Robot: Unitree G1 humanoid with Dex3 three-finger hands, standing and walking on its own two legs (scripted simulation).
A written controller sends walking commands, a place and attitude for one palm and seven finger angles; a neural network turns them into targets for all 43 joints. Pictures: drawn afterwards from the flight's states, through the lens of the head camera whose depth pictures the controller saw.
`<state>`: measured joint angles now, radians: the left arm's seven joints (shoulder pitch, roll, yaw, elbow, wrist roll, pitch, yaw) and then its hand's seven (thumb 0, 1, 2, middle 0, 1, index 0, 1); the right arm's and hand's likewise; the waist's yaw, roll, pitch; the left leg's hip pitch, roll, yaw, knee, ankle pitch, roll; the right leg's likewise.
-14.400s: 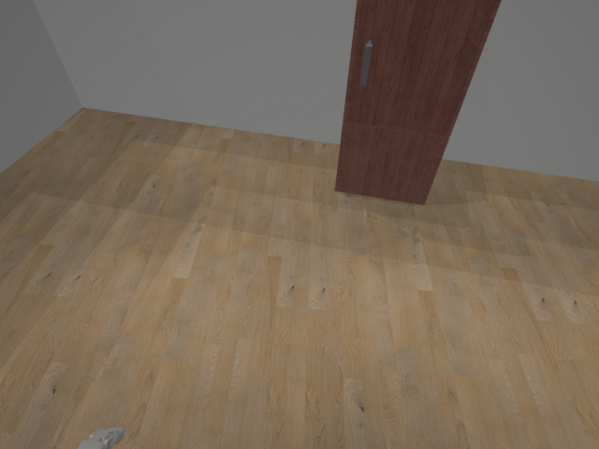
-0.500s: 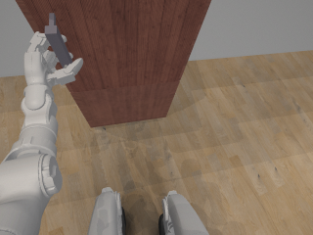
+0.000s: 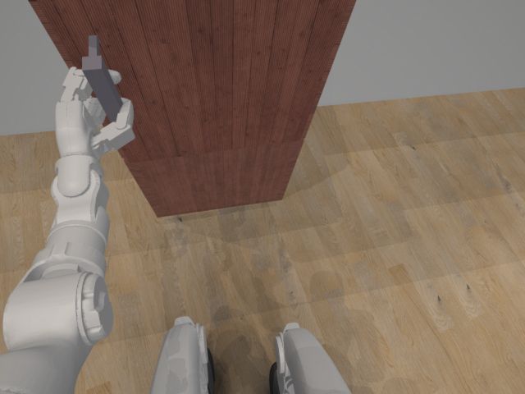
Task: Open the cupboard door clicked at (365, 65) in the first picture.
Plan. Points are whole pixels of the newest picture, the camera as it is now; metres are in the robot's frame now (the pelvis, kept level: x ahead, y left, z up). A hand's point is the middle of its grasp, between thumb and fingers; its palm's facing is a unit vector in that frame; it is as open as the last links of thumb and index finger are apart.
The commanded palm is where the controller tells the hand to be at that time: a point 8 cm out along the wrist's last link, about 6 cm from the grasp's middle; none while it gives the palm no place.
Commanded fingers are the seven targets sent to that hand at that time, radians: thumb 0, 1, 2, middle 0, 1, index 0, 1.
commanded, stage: pull the door open along its arc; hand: left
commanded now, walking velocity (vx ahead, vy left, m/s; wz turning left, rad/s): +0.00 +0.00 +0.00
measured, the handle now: (110, 88) +0.56 +0.20 +0.05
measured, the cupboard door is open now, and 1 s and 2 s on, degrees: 1 42 37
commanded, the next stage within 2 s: open thumb and fingers to let go in 0.88 s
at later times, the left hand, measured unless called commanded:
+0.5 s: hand (172, 197) +0.38 +0.10 +0.04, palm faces +0.37 -0.93 +0.06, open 6.7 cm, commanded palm +0.32 +0.14 +0.04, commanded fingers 0.00 0.90 0.90 -0.40 -1.35 -0.40 -1.35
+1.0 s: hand (238, 248) +0.31 +0.02 +0.05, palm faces +0.37 -0.92 -0.07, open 6.7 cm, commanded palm +0.26 +0.06 +0.04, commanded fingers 0.00 0.76 0.84 -0.39 -1.34 -0.39 -1.34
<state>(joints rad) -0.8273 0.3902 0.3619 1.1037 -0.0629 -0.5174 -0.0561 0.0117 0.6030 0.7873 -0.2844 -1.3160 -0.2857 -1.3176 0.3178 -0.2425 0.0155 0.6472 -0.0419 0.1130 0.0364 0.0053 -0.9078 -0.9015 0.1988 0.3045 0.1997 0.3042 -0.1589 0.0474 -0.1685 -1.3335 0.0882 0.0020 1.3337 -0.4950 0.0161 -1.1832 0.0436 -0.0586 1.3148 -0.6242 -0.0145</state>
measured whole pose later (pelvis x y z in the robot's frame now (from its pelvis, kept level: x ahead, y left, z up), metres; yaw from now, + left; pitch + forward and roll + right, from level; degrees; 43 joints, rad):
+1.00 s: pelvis +0.02 -0.06 +0.03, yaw +6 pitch +20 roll +2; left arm 0.07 -0.10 -0.26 0.33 0.12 -0.40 0.59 0.02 0.59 0.74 -0.27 -1.28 -0.33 -1.32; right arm 0.15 -0.17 0.01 0.60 -0.09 -0.06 0.04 0.01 -0.91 -0.90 0.20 0.30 0.20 0.30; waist -0.02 0.03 -0.22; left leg -1.06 0.04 -0.04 1.17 -0.46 -0.06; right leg -0.93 0.01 -0.10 1.24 -0.66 -0.10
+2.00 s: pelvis +0.01 -0.02 +0.02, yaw +5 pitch +21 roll -1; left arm 0.04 -0.05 -0.27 0.29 0.10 -0.40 0.42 -0.01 -0.50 0.30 -0.19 -0.38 -0.16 -0.40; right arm 0.16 -0.17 0.01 0.55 -0.07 -0.05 0.05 0.01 -0.91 -0.90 0.20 0.30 0.20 0.30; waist -0.02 0.03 -0.22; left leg -1.14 0.02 -0.03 1.25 -0.48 -0.02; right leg -0.99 0.00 -0.09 1.29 -0.66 -0.05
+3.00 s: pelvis +0.02 -0.03 +0.00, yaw +5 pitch +21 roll +0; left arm 0.50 0.07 -0.20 -0.07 -0.04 -0.53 0.05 -0.01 -0.50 0.30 -0.15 -0.30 -0.15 -0.30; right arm 0.19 -0.21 0.00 0.42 -0.02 0.01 0.01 0.01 -0.91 -0.90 0.20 0.30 0.20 0.30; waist 0.02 0.03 -0.21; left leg -1.17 0.03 -0.03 1.33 -0.53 -0.03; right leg -1.03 0.00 -0.08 1.37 -0.72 -0.06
